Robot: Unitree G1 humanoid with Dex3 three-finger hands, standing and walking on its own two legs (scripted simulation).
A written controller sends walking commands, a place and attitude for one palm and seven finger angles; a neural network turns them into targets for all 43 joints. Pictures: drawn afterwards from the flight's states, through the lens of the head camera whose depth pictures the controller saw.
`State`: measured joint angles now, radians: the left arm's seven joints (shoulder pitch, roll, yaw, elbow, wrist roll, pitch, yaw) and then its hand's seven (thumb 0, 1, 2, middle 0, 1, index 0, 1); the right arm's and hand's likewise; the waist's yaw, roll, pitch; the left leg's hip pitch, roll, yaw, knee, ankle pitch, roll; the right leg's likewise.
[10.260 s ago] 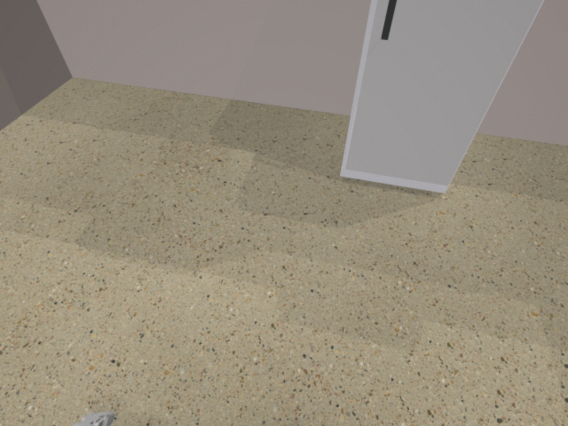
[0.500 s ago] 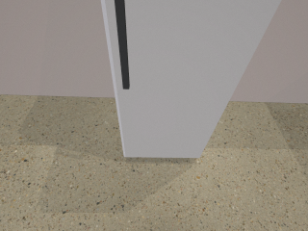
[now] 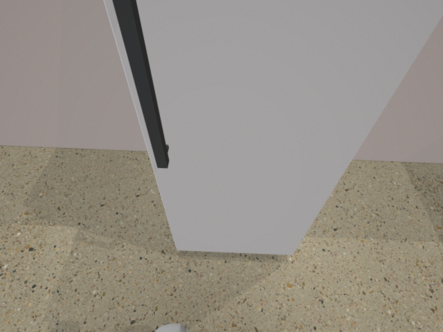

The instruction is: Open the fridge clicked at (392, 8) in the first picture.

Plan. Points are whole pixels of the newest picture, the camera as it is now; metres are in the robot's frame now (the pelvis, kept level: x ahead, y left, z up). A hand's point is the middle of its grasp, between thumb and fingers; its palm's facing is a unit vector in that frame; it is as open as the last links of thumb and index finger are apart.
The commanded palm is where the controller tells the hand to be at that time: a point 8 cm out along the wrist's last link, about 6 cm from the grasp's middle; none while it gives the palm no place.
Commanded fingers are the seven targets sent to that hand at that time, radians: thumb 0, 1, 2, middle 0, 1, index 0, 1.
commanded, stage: come to a stop and stand still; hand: left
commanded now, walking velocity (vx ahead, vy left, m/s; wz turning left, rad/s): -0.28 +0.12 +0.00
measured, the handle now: (149, 86) +0.48 +0.16 +0.18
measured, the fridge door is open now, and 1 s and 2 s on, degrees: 0 0 0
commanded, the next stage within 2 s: look again from close up in 1.44 s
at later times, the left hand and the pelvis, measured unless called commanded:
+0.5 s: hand out of the picture +0.05 +0.19 -0.16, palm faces +0.03 -0.95 -0.31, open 7.4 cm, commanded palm none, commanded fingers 0.00 0.90 0.90 -0.20 -0.30 -0.20 -0.30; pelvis +0.02 -0.02 -0.01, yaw -1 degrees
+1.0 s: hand out of the picture -0.02 +0.17 -0.17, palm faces +0.04 -0.98 -0.18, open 7.4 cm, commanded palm none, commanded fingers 0.00 0.90 0.90 -0.20 -0.30 -0.20 -0.30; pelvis -0.02 +0.00 +0.01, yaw +0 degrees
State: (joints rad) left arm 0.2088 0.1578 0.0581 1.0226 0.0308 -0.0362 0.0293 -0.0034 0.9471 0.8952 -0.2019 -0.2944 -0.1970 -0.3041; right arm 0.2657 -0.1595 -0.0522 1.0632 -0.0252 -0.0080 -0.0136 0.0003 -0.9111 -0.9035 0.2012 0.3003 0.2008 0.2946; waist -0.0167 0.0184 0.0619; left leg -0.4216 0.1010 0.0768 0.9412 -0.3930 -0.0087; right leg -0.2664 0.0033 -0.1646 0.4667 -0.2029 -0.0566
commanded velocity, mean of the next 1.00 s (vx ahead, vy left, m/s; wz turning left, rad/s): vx -0.07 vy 0.00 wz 0.00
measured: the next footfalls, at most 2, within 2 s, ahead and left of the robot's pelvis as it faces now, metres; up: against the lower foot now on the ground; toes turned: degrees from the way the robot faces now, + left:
left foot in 0.10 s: +0.11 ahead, +0.12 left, +0.00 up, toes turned +5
left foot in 0.72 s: +0.01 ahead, +0.11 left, +0.00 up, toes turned +3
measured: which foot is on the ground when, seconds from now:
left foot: up 0.00-0.08, down 0.10-0.42, up 0.44-0.70, down 0.72-1.00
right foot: down 0.00-1.00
